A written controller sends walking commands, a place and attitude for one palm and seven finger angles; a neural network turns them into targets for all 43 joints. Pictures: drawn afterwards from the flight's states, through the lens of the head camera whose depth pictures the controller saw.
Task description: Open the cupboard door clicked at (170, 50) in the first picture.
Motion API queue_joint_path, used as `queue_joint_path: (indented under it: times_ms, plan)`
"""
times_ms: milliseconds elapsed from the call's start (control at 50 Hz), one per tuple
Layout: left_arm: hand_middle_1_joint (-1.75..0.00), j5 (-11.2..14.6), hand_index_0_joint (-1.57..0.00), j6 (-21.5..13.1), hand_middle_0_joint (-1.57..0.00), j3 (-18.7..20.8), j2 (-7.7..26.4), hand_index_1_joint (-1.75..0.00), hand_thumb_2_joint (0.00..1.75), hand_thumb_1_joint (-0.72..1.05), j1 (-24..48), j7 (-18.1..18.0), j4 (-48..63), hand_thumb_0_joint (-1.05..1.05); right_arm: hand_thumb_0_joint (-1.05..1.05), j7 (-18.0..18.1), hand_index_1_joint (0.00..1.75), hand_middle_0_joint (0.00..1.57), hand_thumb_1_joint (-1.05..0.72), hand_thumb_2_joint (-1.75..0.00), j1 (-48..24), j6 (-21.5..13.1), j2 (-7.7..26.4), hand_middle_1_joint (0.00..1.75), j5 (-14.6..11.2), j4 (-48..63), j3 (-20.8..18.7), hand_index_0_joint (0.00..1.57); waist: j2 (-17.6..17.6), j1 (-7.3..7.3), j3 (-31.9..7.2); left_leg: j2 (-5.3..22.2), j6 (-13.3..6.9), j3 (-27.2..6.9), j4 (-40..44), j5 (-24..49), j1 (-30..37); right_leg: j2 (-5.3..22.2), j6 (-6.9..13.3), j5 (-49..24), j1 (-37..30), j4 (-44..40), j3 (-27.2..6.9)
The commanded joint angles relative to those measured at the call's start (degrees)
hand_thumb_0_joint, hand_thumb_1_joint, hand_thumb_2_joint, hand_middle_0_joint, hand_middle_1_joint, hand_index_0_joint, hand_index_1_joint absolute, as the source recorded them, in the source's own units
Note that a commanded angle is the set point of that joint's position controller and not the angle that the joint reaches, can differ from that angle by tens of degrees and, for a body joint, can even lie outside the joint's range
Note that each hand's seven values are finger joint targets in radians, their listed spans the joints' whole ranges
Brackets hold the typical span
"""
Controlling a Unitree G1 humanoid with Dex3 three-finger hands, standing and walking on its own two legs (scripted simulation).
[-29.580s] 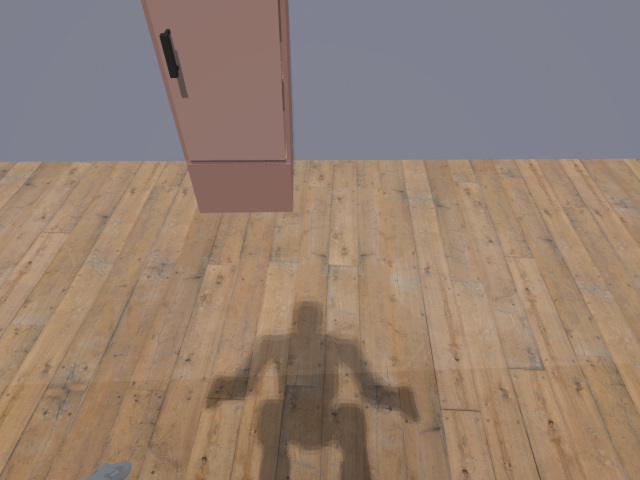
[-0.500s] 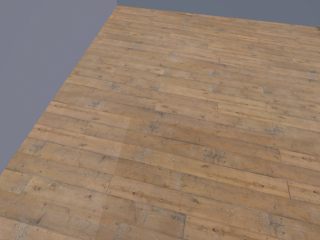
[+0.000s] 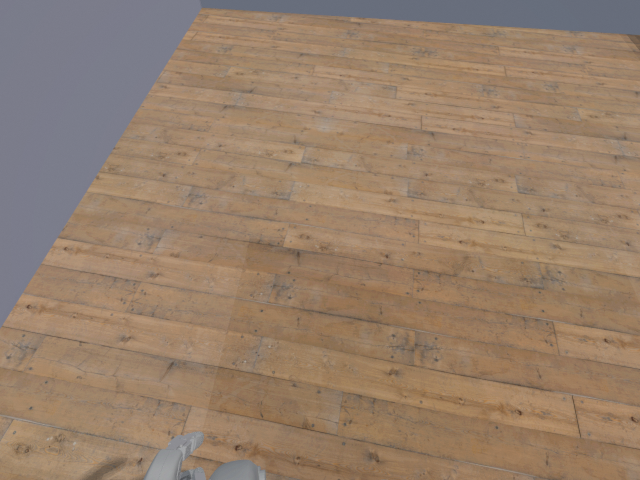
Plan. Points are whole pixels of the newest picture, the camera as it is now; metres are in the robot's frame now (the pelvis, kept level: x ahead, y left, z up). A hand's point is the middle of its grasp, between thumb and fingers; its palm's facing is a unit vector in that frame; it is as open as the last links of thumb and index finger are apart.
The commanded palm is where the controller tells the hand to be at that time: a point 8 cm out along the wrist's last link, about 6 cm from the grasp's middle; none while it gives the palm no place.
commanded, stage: turn to face it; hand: left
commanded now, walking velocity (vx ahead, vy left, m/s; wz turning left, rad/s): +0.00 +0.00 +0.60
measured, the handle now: out of the picture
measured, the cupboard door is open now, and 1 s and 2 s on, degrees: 52 52 52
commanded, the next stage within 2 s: none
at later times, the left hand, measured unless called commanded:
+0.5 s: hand out of the picture +0.06 +0.25 -0.16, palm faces +0.31 -0.91 -0.29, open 7.4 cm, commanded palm none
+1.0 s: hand out of the picture -0.02 +0.15 -0.18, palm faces +0.61 -0.76 -0.22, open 7.3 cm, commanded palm none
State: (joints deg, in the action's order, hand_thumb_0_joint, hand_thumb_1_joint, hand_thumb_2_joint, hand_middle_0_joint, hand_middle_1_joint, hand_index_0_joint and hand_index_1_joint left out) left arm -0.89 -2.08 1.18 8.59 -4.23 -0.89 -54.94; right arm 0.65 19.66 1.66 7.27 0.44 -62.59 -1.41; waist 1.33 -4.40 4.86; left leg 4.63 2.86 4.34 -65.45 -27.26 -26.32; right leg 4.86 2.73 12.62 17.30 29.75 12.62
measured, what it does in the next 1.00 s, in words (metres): steps on the spot, turning left: left foot, then right foot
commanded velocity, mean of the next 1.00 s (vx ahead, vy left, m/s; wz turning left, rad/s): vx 0.00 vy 0.00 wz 0.60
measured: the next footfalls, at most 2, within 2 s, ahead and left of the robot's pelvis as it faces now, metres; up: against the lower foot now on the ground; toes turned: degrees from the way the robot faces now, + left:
left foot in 0.20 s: +0.10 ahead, +0.13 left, +0.00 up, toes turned +15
right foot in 0.62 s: +0.14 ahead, -0.13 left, +0.00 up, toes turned +20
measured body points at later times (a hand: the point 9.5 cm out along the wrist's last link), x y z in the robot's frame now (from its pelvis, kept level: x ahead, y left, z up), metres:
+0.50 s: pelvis +0.05 +0.01 +0.00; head +0.09 +0.03 +0.45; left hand +0.05 +0.30 -0.14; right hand +0.19 -0.22 -0.14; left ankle +0.06 +0.12 -0.74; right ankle +0.07 -0.15 -0.68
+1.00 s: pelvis +0.06 -0.04 -0.01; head +0.09 +0.00 +0.43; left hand -0.06 +0.19 -0.16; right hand +0.32 -0.18 -0.14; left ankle +0.00 +0.06 -0.74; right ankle +0.10 -0.14 -0.74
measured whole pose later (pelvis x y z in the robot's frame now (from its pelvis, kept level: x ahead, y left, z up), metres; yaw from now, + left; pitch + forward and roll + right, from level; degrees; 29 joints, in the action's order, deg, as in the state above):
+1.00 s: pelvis +0.06 -0.04 -0.01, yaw +37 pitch +1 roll +1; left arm -1.3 1.1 2.9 12.6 -14.2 -0.5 -52.1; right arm -1.8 4.8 3.3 14.2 0.9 -51.6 -3.7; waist 2.8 0.5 5.9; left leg 0.8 1.1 5.2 -33.3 -16.0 -16.9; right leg 9.2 -1.0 22.4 14.6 38.1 15.0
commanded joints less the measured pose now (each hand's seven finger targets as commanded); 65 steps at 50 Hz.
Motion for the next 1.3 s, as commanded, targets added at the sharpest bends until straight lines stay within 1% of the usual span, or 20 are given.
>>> queue_joint_path:
  times_ms: [0,100,140,160,180,220,340,480,540,560,600,660,720,860,940,960,980,1000,1100,1280]
  plan:
    - [-0.3,-0.35,-0.2,-0.08,-0.2,2.85,8.81,-0.3,0.9,0.9,-4.0,-0.85,1.84,0.0,0.0,-0.84,0.3,0.2,-0.9,-0.9,4.15,0.51,2.22,0.3,0.36,3.06,-1.32,0.2,6.79,1.47,-6.2,1.32,0.51,0.68,5.92,6.0,1.78,14.84,3.51,-19.54,-1.12,-12.34,-3.63]
    - [-0.3,-0.97,-0.2,0.63,-0.2,4.44,9.67,-0.3,0.9,0.9,-4.69,-0.94,2.88,0.0,0.0,-1.43,0.3,0.2,-0.9,-0.9,-2.53,0.09,4.09,0.3,0.51,8.07,-2.25,0.2,6.8,3.03,-5.7,1.55,-0.15,1.16,20.84,5.09,3.35,17.76,3.44,-12.56,-3.62,-6.86,-3.29]
    - [-0.3,-0.38,-0.2,1.35,-0.2,4.71,9.99,-0.3,0.9,0.9,-4.6,-0.59,3.62,0.0,0.0,-1.53,0.3,0.2,-0.9,-0.9,0.01,-0.3,6.76,0.3,0.88,8.25,-2.74,0.2,0.33,1.32,-7.28,-0.17,-0.44,2.47,32.38,14.17,12.24,15.66,0.58,-5.66,-0.8,1.53,-0.49]
    - [-0.3,0.0,-0.2,2.04,-0.2,4.55,8.49,-0.3,0.9,0.9,-4.89,-0.31,4.57,0.0,0.0,-1.4,0.3,0.2,-0.9,-0.9,2.66,-0.66,11.13,0.3,1.17,8.31,-3.72,0.2,-12.45,-0.14,-7.79,5.2,-3.34,-7.96,40.46,21.93,15.99,10.28,-2.93,5.59,5.11,11.89,1.59]
    - [-0.3,0.32,-0.2,2.62,-0.2,3.68,5.41,-0.3,0.9,0.9,-4.02,-0.01,7.14,0.0,0.0,-0.82,0.3,0.2,-0.9,-0.9,4.44,-1.01,17.46,0.3,1.55,9.02,-5.1,0.2,-27.97,-1.2,-7.38,19.71,-11.85,-29.21,46.63,38.91,18.29,1.88,-7.56,28.37,17.77,27.16,-0.16]
    - [-0.3,-0.52,-0.2,2.88,-0.2,3.72,7.57,-0.3,0.9,0.9,0.53,0.3,9.68,0.0,0.0,0.16,0.3,0.2,-0.9,-0.9,2.18,-0.91,18.74,0.3,1.52,10.34,-5.06,0.2,-14.23,-0.27,-7.12,20.54,-15.98,-29.62,48.33,27.7,13.88,1.95,-6.25,20.64,18.63,38.61,-10.78]
    - [-0.3,-0.33,-0.2,3.32,-0.2,4.18,8.72,-0.3,0.9,0.9,-5.48,0.75,5.66,0.0,0.0,0.72,0.3,0.2,-0.9,-0.9,-6.81,-2.06,16.3,0.3,0.82,13.18,-4.0,0.2,-8.2,4.14,-10.52,9.17,-10.61,-16.97,45.7,31.2,16.29,-0.01,-8.07,7.4,16.65,37.44,-12.84]
    - [-0.3,0.24,-0.2,3.47,-0.2,3.34,9.16,-0.3,0.9,0.9,-3.56,0.27,7.67,0.0,0.0,-0.13,0.3,0.2,-0.9,-0.9,-6.91,-0.62,18.14,0.3,1.13,12.88,-5.19,0.2,-10.18,2.66,-8.36,8.4,-11.74,-21.41,45.54,24.9,13.68,-2.73,-7.67,12.56,8.18,17.45,-11.39]
    - [-0.3,0.55,-0.2,2.96,-0.2,3.58,10.18,-0.3,0.9,0.9,-9.72,0.05,6.29,0.0,0.0,-0.28,0.3,0.2,-0.9,-0.9,-10.8,0.1,18.2,0.3,0.8,14.17,-5.61,0.2,-10.74,5.27,-9.02,5.78,-9.88,-22.24,41.78,23.16,7.09,-4.75,-6.77,6.77,-4.12,3.13,-10.18]
    - [-0.3,0.39,-0.2,2.47,-0.2,4.15,11.96,-0.3,0.9,0.9,-12.9,-0.24,5.56,0.0,0.0,-0.36,0.3,0.2,-0.9,-0.9,-12.21,0.25,16.79,0.3,0.3,14.94,-5.49,0.2,-5.85,7.07,-9.14,2.89,-7.49,-20.8,37.93,17.33,0.91,-2.57,-6.18,2.31,-11.95,-6.31,-11.78]
    - [-0.3,-0.82,-0.2,2.03,-0.2,5.31,20.77,-0.3,0.9,0.9,-13.38,-0.97,6.62,0.0,0.0,-1.01,0.3,0.2,-0.9,-0.9,-13.61,0.27,12.1,0.3,0.02,17.19,-4.95,0.2,20.06,8.3,-7.32,-8.71,-0.18,-5.96,10.31,-7.63,-11.6,23.74,3.82,2.98,-12.13,-18.67,-36.59]
    - [-0.3,-0.2,-0.2,1.6,-0.2,3.64,13.78,-0.3,0.9,0.9,-5.34,-1.21,8.42,0.0,0.0,-1.71,0.3,0.2,-0.9,-0.9,-11.75,1.35,12.69,0.3,0.75,13.82,-5.05,0.2,11.07,3.13,-4.47,-3.26,0.32,-7.16,-5.6,0.85,-9.97,15.51,4.39,-11.97,-6.49,-12.01,-22.22]
    - [-0.3,-0.32,-0.2,1.25,-0.2,3.28,12.49,-0.3,0.9,0.9,-7.52,-1.08,7.95,0.0,0.0,-2.33,0.3,0.2,-0.9,-0.9,-12.77,1.64,10.67,0.3,0.36,13.55,-4.15,0.2,10.27,3.81,-5.16,-3.1,1.57,-3.53,0.8,3.08,-7.91,12.3,2.7,-26.15,-11.06,-8.44,-12.04]
    - [-0.3,-0.88,-0.2,1.38,-0.2,4.83,15.58,-0.3,0.9,0.9,-13.17,-0.95,5.68,0.0,0.0,-2.4,0.3,0.2,-0.9,-0.9,-18.08,0.93,9.3,0.3,0.06,15.09,-2.99,0.2,10.29,7.46,-7.05,-3.96,0.8,1.58,22.01,0.84,-0.4,15.82,3.67,-35.15,-17.55,-3.32,-9.69]
    - [-0.3,-0.08,-0.2,1.85,-0.2,5.16,15.84,-0.3,0.9,0.9,-10.1,-0.37,6.15,0.0,0.0,-2.12,0.3,0.2,-0.9,-0.9,-11.23,0.27,12.29,0.3,0.31,13.69,-3.75,0.2,5.71,3.04,-9.33,-4.12,-1.19,1.15,39.33,15.51,16.19,14.48,-1.28,-25.8,-8.41,7.08,-4.4]
    - [-0.3,0.27,-0.2,2.16,-0.2,4.85,13.64,-0.3,0.9,0.9,-9.58,-0.09,7.42,0.0,0.0,-1.81,0.3,0.2,-0.9,-0.9,-7.2,-0.22,17.43,0.3,0.74,12.96,-4.98,0.2,-6.15,0.7,-12.37,5.37,-5.29,-10.61,42.45,28.07,26.56,9.95,-4.81,-9.58,2.61,17.65,-1.59]
    - [-0.3,0.42,-0.2,2.52,-0.2,3.39,9.85,-0.3,0.9,0.9,-5.78,0.14,10.12,0.0,0.0,-1.3,0.3,0.2,-0.9,-0.9,-3.03,-0.13,23.1,0.3,0.94,12.48,-6.47,0.2,-20.8,-1.94,-11.86,19.32,-14.33,-29.38,44.03,50.53,30.1,2.26,-8.25,25.54,16.88,30.26,-3.1]
    - [-0.3,-0.17,-0.2,3.33,-0.2,3.23,11.49,-0.3,0.9,0.9,-1.91,-0.25,11.47,0.0,0.0,-0.92,0.3,0.2,-0.9,-0.9,-0.61,0.24,22.6,0.3,0.74,11.21,-6.2,0.2,-12.79,-2.14,-10.83,20.48,-16.99,-26.68,42.4,51.85,27.89,2.84,-7.16,24.77,18.21,34.98,-10.42]
    - [-0.3,-0.32,-0.2,4.04,-0.2,4.12,11.49,-0.3,0.9,0.9,-5.67,0.61,7.61,0.0,0.0,0.2,0.3,0.2,-0.9,-0.9,-12.32,-0.61,18.18,0.3,0.83,14.56,-4.51,0.2,-11.47,3.97,-7.08,8.63,-11.22,-17.34,46.18,28.97,16.05,1.31,-7.66,10.49,14.14,35.59,-12.9]
    - [-0.3,0.22,-0.2,3.44,-0.2,3.76,10.25,-0.3,0.9,0.9,-6.82,0.33,8.55,0.0,0.0,-0.44,0.3,0.2,-0.9,-0.9,-12.55,0.24,18.89,0.3,1.14,15.06,-5.58,0.2,-10.73,4.51,-7.19,6.02,-10.91,-23.2,43.82,20.66,8.5,-4.21,-6.78,10.07,-0.82,9.63,-10.24]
